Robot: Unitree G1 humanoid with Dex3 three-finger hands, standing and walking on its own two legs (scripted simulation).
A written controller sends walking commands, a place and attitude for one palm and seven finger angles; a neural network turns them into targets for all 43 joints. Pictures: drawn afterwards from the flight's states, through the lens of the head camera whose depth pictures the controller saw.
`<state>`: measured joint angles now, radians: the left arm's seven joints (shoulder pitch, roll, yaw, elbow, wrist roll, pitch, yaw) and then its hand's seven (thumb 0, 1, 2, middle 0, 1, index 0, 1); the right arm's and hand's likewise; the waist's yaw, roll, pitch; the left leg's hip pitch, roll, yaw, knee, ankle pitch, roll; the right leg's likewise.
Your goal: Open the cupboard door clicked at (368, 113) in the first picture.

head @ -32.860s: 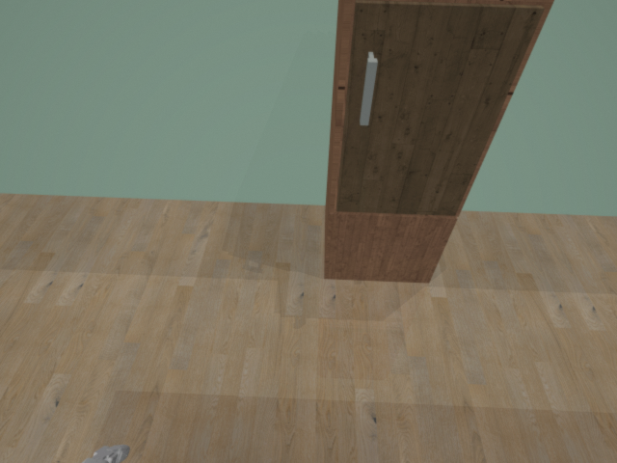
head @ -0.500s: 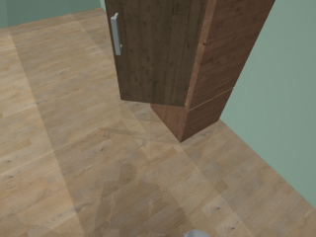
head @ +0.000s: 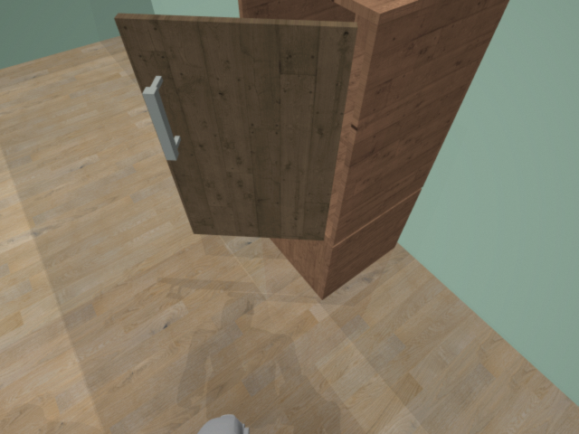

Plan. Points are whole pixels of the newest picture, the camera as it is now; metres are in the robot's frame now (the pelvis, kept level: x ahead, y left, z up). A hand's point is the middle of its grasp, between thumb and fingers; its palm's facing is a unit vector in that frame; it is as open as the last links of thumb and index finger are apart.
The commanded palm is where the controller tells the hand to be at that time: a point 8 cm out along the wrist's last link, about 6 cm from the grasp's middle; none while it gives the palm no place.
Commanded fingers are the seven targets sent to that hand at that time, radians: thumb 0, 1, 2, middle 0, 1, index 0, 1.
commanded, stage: come to a stop and stand still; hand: left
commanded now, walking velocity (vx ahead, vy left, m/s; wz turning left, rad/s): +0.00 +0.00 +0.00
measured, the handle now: (165, 120) +0.63 +0.26 +0.05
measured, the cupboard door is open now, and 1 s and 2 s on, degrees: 50 50 50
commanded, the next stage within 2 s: look again from close up in 0.92 s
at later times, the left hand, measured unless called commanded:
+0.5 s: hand out of the picture +0.10 +0.21 -0.18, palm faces +0.00 -0.96 -0.27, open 7.4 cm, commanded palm none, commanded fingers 0.00 0.90 0.90 -0.20 -0.30 -0.20 -0.30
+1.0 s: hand out of the picture +0.08 +0.16 -0.18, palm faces -0.03 -0.98 -0.20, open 7.3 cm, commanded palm none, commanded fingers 0.00 0.90 0.90 -0.20 -0.30 -0.20 -0.30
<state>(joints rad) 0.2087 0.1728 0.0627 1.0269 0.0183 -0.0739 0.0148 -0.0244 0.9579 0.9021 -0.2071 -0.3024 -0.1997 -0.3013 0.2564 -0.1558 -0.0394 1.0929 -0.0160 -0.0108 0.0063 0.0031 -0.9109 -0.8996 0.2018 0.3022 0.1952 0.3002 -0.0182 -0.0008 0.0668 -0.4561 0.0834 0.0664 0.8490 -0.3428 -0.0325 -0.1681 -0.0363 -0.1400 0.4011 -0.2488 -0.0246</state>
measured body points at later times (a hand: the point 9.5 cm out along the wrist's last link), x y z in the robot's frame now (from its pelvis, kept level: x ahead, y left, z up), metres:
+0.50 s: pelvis +0.04 +0.00 -0.02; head +0.08 -0.01 +0.43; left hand +0.11 +0.26 -0.16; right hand +0.12 -0.24 -0.17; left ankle +0.12 +0.14 -0.74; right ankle +0.02 -0.13 -0.74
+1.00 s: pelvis +0.04 -0.02 +0.00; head +0.06 -0.02 +0.44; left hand +0.08 +0.21 -0.16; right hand +0.04 -0.25 -0.16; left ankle +0.00 +0.09 -0.74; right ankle +0.03 -0.13 -0.74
